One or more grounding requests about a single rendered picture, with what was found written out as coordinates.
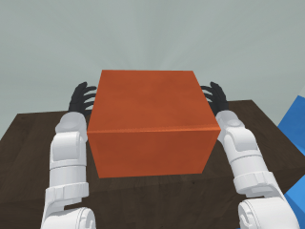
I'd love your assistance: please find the robot left hand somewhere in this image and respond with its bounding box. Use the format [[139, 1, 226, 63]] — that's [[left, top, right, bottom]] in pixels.
[[68, 81, 97, 117]]

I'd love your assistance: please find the right robot upper arm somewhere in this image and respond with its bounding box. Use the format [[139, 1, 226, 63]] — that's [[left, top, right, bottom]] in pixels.
[[238, 197, 298, 229]]

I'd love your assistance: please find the robot left forearm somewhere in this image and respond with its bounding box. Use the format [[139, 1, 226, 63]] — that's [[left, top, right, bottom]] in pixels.
[[40, 112, 89, 229]]

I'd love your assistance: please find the robot right forearm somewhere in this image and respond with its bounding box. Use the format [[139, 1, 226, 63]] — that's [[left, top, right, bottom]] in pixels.
[[215, 110, 300, 229]]

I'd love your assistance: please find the pedestal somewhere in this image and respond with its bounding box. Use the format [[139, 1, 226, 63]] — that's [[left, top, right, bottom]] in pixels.
[[0, 99, 305, 229]]

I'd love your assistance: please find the left robot upper arm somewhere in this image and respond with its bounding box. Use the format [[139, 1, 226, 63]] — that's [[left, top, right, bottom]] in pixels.
[[42, 207, 96, 229]]

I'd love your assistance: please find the carton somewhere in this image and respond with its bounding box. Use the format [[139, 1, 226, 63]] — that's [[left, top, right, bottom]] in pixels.
[[87, 70, 221, 178]]

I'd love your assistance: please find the robot right hand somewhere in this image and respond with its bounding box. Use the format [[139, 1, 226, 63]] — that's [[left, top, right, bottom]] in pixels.
[[200, 82, 229, 117]]

